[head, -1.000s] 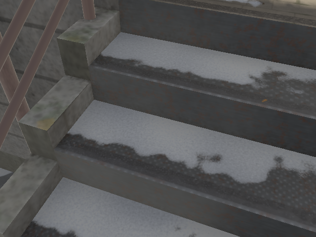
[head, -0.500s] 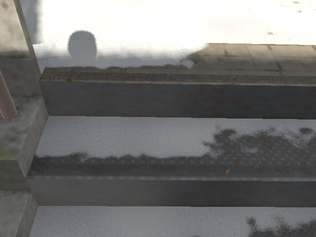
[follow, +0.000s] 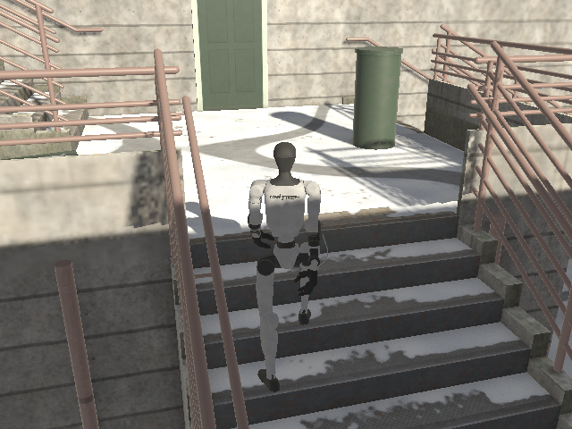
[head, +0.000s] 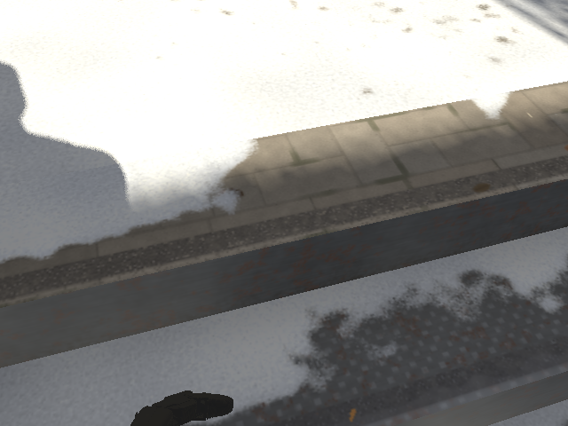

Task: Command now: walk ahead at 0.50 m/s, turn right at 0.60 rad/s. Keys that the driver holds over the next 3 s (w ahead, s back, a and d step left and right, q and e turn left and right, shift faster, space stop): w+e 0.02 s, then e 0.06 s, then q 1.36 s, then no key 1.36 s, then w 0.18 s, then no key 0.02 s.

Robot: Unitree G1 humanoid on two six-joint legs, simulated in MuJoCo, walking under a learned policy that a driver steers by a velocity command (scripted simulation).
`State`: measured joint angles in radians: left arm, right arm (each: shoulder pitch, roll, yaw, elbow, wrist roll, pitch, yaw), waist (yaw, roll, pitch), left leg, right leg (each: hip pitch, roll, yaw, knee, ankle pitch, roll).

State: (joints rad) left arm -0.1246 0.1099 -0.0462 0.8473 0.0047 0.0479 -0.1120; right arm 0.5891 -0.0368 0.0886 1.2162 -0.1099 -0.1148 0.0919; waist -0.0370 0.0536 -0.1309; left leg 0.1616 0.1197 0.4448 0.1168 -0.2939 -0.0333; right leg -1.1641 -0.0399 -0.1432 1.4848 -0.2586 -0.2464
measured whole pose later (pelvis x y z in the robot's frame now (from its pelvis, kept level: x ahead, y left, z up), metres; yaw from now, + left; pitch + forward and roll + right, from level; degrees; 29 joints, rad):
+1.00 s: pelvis +0.32 +0.03 +0.32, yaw +15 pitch +5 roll -1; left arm 0.14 0.27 0.04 0.76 0.05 -0.05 0.04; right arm 0.19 -0.22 -0.02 0.73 -0.01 -0.11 0.01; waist -0.04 -0.01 -0.10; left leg -0.54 -0.13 -0.14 0.66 -0.20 0.07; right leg -0.72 0.00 0.11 1.11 -0.37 0.15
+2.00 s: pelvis +0.42 +0.06 +0.31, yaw +36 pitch +3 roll +2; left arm 0.20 0.20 0.02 0.79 -0.01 -0.10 -0.06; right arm 0.01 -0.16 0.01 0.76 0.01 -0.10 0.08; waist 0.05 -0.02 -0.02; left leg -0.42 -0.05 0.05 0.70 -0.33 0.04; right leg -0.40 -0.08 0.00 0.75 -0.41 0.05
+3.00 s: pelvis +0.47 +0.08 +0.33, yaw +37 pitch +0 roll -1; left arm 0.35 0.20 0.04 0.92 0.03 -0.02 0.01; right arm 0.27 -0.19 -0.05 0.94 -0.04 -0.06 0.00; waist 0.02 0.00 -0.03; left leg -0.27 0.03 0.06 0.62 -0.40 0.07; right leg -0.15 0.02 -0.06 0.52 -0.39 -0.06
